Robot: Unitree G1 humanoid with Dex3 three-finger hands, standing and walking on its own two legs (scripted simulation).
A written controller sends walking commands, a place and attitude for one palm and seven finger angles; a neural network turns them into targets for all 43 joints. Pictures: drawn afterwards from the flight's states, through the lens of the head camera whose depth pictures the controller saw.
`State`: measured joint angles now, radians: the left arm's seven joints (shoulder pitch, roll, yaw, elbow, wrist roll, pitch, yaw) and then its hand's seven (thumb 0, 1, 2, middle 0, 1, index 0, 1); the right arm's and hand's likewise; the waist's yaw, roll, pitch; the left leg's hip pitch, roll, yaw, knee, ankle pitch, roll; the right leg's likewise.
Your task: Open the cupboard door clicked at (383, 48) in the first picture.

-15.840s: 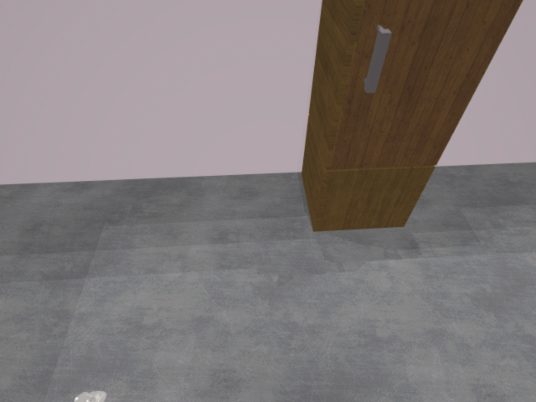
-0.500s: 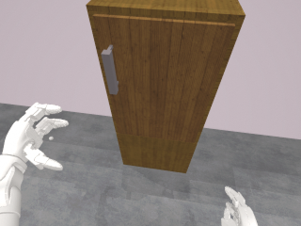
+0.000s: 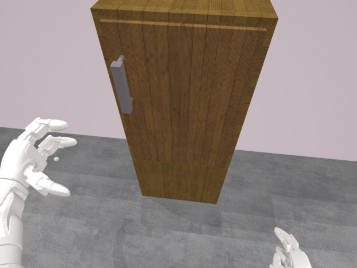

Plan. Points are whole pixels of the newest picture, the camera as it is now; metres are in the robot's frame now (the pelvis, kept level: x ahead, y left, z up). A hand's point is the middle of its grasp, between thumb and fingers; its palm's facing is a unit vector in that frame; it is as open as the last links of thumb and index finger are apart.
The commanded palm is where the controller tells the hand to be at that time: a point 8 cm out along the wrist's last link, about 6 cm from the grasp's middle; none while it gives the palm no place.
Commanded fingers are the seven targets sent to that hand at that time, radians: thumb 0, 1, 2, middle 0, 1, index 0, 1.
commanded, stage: raise the hand with hooked fingers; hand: left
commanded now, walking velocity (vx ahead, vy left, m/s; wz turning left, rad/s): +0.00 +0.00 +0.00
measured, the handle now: (124, 85) +0.57 +0.21 +0.09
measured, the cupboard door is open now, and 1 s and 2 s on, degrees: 0 0 0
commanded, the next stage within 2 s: move the hooked fingers beside the handle in 0.10 s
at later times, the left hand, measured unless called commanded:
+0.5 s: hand (69, 142) +0.33 +0.26 +0.12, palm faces -0.02 -1.00 -0.02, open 14.0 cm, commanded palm +0.31 +0.31 +0.11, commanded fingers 0.00 -0.50 0.30 -0.30 -1.20 -0.30 -1.20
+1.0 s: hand (84, 118) +0.41 +0.26 +0.11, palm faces -0.03 -1.00 -0.01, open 14.0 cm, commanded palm +0.39 +0.31 +0.11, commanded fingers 0.00 -0.50 0.30 -0.30 -1.20 -0.30 -1.20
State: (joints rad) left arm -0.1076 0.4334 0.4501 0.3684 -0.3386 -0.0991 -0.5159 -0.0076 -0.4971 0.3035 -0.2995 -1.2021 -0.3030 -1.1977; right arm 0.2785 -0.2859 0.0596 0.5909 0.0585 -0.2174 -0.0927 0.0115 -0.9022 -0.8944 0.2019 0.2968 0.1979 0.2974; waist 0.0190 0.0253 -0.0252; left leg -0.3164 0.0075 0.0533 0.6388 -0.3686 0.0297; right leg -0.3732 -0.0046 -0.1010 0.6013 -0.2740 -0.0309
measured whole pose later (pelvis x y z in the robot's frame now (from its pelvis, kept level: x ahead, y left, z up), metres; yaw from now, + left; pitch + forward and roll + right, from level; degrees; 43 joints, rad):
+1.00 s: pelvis +0.00 +0.00 -0.01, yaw -1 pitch +9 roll -1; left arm -0.60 0.57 0.46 0.94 -0.24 -0.22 -0.53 -0.01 -0.50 0.30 -0.30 -1.20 -0.30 -1.20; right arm 0.37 -0.31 0.05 0.62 0.05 -0.11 -0.07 0.01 -0.90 -0.89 0.20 0.30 0.20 0.30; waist -0.07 0.01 -0.05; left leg -0.48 0.02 0.06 0.70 -0.38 0.03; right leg -0.54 0.00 -0.09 0.66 -0.28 -0.04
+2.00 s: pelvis +0.02 +0.02 -0.02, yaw -3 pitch +20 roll -3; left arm -0.99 0.76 0.51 1.26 -0.10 -0.26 -0.49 -0.01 -0.50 0.30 -0.30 -1.20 -0.30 -1.20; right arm 0.47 -0.30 0.06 0.60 0.01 0.09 -0.03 0.00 -0.90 -0.89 0.20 0.30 0.20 0.30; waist -0.19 0.02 -0.08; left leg -0.71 0.04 0.07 0.80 -0.44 0.05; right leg -0.74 0.02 -0.08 0.69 -0.29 -0.01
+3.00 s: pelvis +0.01 +0.01 -0.02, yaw -2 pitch +18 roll -3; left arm -0.99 0.70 0.46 1.25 -0.12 -0.27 -0.43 -0.01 -0.50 0.30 -0.30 -1.20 -0.31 -1.21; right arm 0.45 -0.30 0.06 0.62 0.02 0.08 -0.03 0.00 -0.90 -0.89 0.20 0.30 0.20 0.30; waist -0.18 0.02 -0.07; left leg -0.71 0.04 0.05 0.82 -0.43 0.04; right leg -0.74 0.02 -0.10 0.72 -0.29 -0.03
